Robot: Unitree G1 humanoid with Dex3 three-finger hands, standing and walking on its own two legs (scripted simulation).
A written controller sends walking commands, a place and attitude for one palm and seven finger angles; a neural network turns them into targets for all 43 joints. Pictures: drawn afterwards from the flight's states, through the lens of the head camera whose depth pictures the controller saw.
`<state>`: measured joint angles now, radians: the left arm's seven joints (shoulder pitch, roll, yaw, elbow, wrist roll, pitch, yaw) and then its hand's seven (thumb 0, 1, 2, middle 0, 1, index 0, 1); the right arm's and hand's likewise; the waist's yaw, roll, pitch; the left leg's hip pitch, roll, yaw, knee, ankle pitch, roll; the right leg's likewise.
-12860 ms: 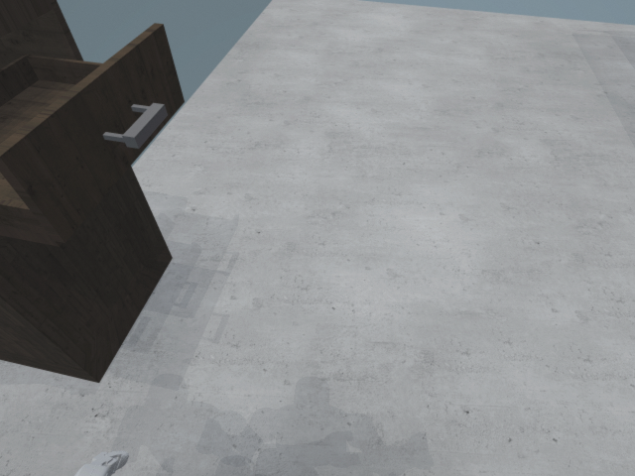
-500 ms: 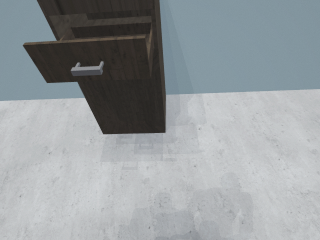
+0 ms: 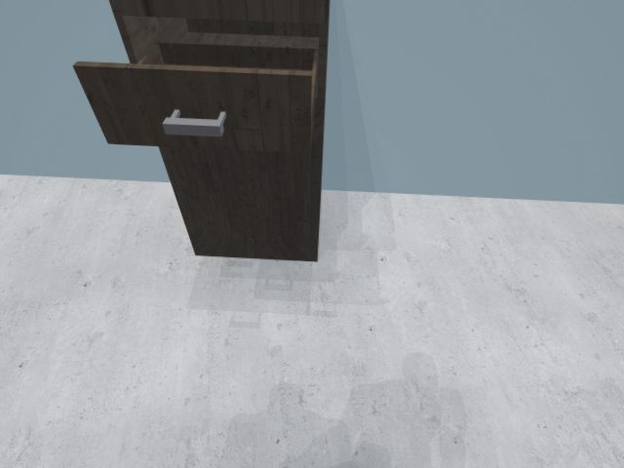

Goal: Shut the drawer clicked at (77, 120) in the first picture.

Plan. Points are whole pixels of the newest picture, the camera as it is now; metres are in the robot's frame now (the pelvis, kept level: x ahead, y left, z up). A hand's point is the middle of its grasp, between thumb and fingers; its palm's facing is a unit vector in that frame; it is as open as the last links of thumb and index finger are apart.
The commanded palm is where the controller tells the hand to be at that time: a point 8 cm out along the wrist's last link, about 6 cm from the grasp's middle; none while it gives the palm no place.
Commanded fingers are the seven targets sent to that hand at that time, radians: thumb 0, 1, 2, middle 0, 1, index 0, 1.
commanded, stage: look again from close up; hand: left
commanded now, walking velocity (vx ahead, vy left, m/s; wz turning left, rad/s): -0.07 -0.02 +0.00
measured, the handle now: (196, 121) +0.73 +0.29 +0.05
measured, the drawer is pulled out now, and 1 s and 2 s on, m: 0.26 0.26 0.26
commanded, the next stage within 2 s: shuffle to correct the standing spot in 0.58 s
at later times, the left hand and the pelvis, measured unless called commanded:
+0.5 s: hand out of the picture +0.05 +0.17 -0.17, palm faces +0.00 -0.97 -0.25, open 7.3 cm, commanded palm none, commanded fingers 0.00 0.90 0.90 -0.20 -0.30 -0.20 -0.30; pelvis +0.03 -0.01 -0.01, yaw -1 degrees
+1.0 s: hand out of the picture +0.01 +0.19 -0.19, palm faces +0.06 -0.98 -0.17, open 7.4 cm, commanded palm none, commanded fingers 0.00 0.90 0.90 -0.20 -0.30 -0.20 -0.30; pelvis +0.06 +0.02 -0.02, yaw +0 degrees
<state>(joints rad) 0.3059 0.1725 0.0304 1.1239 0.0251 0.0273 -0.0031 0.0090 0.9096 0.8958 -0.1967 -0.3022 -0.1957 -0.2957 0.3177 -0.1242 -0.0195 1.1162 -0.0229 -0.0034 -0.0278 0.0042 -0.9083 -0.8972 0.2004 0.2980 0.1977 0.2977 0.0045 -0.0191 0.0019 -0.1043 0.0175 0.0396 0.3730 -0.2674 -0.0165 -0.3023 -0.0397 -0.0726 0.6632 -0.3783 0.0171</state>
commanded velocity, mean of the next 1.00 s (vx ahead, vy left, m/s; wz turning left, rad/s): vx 0.10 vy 0.03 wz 0.00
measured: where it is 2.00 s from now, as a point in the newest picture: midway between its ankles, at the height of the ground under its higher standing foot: (301, 442)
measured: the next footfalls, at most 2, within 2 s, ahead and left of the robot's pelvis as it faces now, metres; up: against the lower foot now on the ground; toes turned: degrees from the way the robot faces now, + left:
left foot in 0.96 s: +0.09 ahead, +0.11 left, +0.00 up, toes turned +7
right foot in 1.42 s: +0.33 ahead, -0.09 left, +0.00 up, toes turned -5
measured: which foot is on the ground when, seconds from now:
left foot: down 0.00-0.78, up 0.80-0.94, down 0.96-1.00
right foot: down 0.00-0.98, up 1.00-1.00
